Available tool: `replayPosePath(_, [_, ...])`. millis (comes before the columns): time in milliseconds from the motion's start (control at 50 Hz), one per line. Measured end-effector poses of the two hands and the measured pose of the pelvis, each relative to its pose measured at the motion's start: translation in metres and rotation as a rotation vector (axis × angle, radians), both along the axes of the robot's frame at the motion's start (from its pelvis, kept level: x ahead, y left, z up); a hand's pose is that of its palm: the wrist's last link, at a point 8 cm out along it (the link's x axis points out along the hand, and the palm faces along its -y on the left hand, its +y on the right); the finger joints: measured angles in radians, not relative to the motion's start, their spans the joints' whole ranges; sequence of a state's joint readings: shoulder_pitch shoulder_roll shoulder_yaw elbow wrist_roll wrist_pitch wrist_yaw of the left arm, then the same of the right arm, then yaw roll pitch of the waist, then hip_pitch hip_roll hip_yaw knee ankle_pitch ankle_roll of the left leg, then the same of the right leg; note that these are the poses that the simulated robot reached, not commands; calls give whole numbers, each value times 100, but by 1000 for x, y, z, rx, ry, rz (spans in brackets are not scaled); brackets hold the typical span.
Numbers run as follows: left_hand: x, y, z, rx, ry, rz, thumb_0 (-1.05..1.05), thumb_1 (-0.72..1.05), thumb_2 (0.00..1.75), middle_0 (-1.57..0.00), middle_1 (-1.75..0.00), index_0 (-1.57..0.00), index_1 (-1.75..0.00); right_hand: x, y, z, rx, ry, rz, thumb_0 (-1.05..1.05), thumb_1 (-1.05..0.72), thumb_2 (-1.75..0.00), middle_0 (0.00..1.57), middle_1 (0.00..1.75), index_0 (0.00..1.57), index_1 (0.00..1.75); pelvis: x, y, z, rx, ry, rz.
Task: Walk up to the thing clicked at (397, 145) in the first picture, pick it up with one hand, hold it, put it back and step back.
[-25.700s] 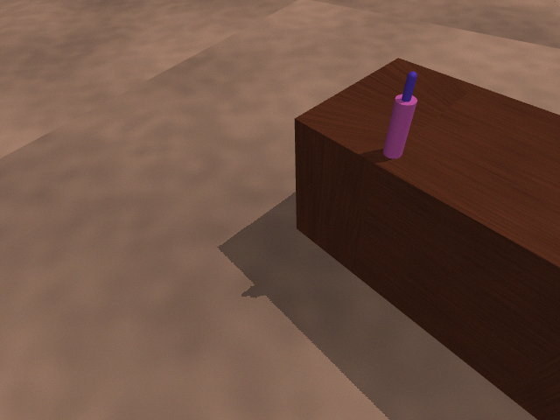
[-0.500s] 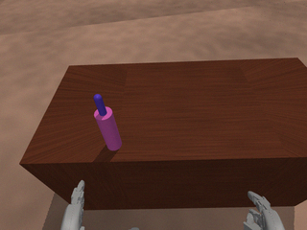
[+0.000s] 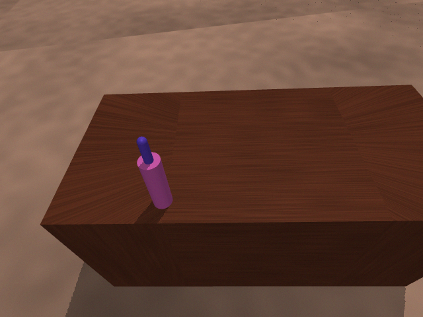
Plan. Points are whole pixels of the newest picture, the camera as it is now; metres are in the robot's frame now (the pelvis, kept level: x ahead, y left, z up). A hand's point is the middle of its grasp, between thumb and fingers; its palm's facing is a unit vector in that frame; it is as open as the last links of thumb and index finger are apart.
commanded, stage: stand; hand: left
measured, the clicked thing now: (153, 173) +0.44 +0.20 -0.02
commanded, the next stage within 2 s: none
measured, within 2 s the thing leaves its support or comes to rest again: neither
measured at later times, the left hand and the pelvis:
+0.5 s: hand out of the picture +0.06 +0.26 -0.13, palm faces -0.03 -0.94 -0.35, open 8.9 cm; pelvis +0.00 +0.01 +0.03, yaw +0 degrees
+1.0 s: hand out of the picture +0.07 +0.26 -0.13, palm faces -0.04 -0.94 -0.34, open 7.4 cm; pelvis +0.00 +0.02 +0.03, yaw -1 degrees
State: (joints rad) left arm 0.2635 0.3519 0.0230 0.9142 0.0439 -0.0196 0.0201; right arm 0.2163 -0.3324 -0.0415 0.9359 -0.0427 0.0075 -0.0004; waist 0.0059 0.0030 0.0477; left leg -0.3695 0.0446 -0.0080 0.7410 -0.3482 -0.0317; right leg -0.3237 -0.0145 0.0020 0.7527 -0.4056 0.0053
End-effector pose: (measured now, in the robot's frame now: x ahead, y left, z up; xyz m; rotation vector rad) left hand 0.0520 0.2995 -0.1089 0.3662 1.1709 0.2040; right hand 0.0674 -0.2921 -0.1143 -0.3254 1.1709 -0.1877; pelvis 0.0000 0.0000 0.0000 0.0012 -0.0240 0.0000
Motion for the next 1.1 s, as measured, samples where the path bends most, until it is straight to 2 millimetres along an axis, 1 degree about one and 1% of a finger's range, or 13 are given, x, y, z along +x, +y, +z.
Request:
replayPosePath(100, [-7,-4,2,-23,40,24,0,-53,6,-8,-8,-7,-8,-8,6,4,14,36,-17,1,-91,-90,20,30,20,30,1,2,10,-1,-18,-1])
replayPosePath(140, [-6,-5,4,-30,44,30,0,-49,11,-10,-12,-10,-12,-10,9,6,18,44,-19,1,-91,-90,20,30,20,30,1,3,14,-2,-24,-2])
replayPosePath(200, [-5,-5,7,-36,45,31,0,-37,23,-14,-18,-14,-18,-13,12,9,24,51,-22,1,-90,-90,20,30,20,30,0,5,19,-3,-33,-4])
replayPosePath(280, [-2,-2,12,-36,47,31,0,-14,46,-18,-24,-17,-24,-16,14,13,28,59,-30,1,-90,-90,20,30,20,30,-2,6,24,-4,-40,-5])
replayPosePath(380, [-1,1,15,-36,58,31,0,22,70,-20,-28,-19,-28,-19,13,16,25,71,-43,1,-90,-90,20,30,20,30,-4,8,27,-6,-41,-6])
replayPosePath(480, [-1,3,16,-36,72,36,0,56,82,-20,-29,-20,-29,-22,11,18,18,88,-52,1,-90,-90,20,30,20,30,-3,9,30,-6,-41,-7])
replayPosePath(520, [-1,3,16,-37,77,37,0,67,85,-20,-30,-20,-30,-22,10,19,16,93,-56,1,-90,-90,20,30,20,30,-3,10,30,-5,-42,-9])
replayPosePath(580, [0,4,16,-39,83,38,1,77,87,-21,-30,-20,-30,-22,10,21,13,95,-59,1,-90,-90,20,30,20,30,-2,11,31,-5,-43,-12])
replayPosePath(660, [2,5,16,-43,87,37,1,85,89,-21,-30,-20,-30,-20,11,22,11,91,-62,1,-90,-90,20,30,20,30,-1,12,32,-4,-44,-16])
replayPosePath(740, [6,5,16,-45,87,33,1,88,89,-21,-30,-20,-30,-17,12,23,11,84,-64,1,-90,-90,20,30,20,30,0,14,33,-3,-43,-20])
replayPosePath(1100, [18,10,18,-42,93,23,1,91,90,-21,-30,-20,-30,-8,13,25,11,85,-69,1,-90,-90,20,30,20,30,8,18,34,-2,-31,-27])
